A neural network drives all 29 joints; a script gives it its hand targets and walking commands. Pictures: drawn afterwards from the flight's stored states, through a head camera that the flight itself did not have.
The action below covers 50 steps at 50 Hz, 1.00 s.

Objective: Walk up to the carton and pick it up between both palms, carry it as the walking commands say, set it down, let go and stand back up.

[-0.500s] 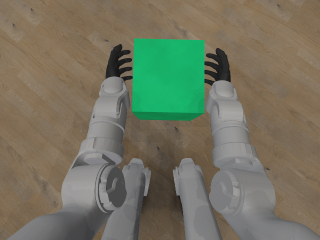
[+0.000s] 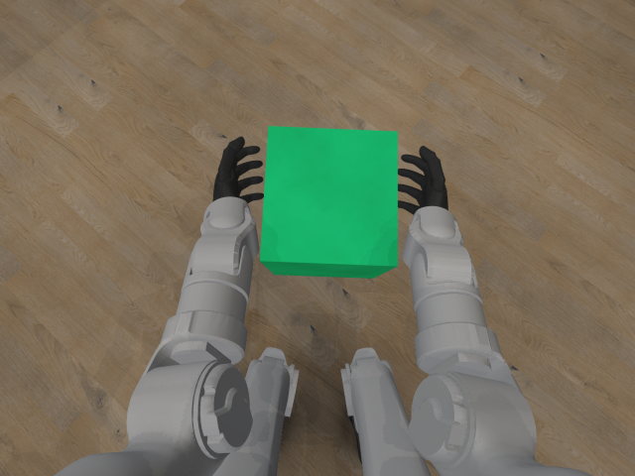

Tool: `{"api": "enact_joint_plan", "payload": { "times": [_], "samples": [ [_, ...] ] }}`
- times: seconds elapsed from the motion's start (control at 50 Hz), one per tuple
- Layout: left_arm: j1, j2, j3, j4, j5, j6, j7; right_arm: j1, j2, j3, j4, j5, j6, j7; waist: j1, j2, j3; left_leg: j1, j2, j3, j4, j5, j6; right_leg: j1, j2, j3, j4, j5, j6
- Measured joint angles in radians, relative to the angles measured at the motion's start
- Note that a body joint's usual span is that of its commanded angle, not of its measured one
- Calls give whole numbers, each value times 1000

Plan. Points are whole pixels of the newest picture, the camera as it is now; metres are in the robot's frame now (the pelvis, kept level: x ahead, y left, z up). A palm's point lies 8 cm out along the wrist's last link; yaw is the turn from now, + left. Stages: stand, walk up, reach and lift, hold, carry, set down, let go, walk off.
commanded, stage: reach and lift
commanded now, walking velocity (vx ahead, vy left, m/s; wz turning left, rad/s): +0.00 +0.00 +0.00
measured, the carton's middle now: (327, 212) +0.47 -0.01 -0.13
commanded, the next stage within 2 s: none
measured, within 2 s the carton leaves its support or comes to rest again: neither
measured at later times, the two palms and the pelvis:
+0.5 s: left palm (212, 192) +0.43 +0.12 +0.03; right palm (447, 204) +0.42 -0.13 +0.02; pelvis +0.02 +0.00 +0.07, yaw +0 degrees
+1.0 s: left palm (190, 184) +0.41 +0.12 +0.10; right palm (479, 195) +0.40 -0.13 +0.10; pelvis +0.04 +0.00 +0.13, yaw +0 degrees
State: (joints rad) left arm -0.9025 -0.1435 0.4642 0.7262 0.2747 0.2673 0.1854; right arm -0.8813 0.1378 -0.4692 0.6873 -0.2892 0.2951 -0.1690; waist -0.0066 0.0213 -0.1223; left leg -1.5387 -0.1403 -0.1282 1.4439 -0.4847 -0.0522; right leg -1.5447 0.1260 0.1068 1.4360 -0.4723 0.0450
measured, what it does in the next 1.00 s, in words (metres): rises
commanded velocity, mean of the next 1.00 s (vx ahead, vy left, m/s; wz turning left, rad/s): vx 0.00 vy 0.00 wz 0.00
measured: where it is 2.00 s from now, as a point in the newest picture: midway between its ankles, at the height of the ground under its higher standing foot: (315, 438)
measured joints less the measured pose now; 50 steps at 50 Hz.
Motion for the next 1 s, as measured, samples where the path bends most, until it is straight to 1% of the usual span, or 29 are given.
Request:
{"api": "enact_joint_plan", "payload": {
  "times": [0.5, 0.76, 1.0],
  "samples": [
    [187, -56, -35, -49, 10, -43, -3, 191, 46, 23, -42, 2, -53, 15, -3, 2, -12, 309, 14, -25, -283, 67, 18, 316, -16, 13, -292, 65, -8],
    [275, -79, -35, -83, 33, -53, -24, 275, 80, 29, -76, -15, -62, 26, -8, -3, 8, 497, 26, -34, -456, 121, 22, 502, -27, 22, -460, 117, -16],
    [353, -97, -38, -119, 53, -42, -46, 348, 109, 42, -115, -33, -47, 37, -11, -9, 32, 680, 41, -41, -615, 171, 24, 682, -36, 28, -612, 167, -26]
  ]
}}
